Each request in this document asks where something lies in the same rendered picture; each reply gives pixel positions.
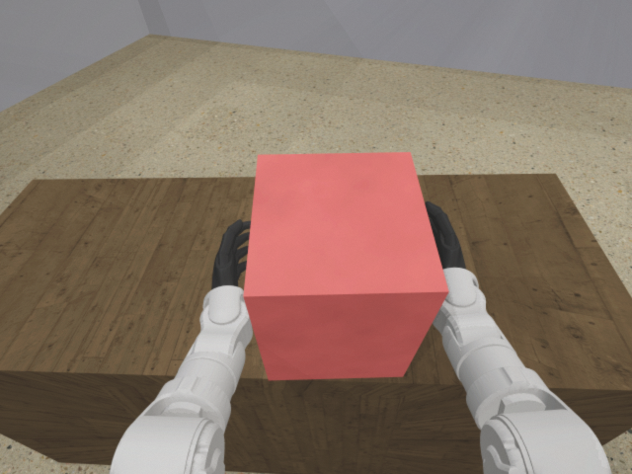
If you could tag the left robot upper arm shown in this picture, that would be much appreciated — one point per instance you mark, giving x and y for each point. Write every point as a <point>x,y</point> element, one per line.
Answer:
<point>171,445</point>

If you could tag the carton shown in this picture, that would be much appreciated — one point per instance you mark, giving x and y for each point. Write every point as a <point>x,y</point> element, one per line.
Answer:
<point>343,276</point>

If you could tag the robot right forearm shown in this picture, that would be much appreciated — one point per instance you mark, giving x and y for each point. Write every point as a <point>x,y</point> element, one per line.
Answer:
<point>493,376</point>

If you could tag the pedestal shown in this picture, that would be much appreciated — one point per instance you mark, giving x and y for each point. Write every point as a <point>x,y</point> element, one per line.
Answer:
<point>102,283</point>

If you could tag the robot left hand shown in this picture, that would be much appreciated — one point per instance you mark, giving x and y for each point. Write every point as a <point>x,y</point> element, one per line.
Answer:
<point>226,270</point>

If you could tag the robot right hand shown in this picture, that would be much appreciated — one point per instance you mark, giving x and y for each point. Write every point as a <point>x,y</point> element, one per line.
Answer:
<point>447,243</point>

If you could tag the right robot upper arm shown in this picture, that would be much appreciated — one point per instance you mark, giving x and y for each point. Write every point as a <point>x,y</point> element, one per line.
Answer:
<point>540,442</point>

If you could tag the robot left forearm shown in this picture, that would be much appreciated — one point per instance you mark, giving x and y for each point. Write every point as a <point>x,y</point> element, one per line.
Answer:
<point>209,374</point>

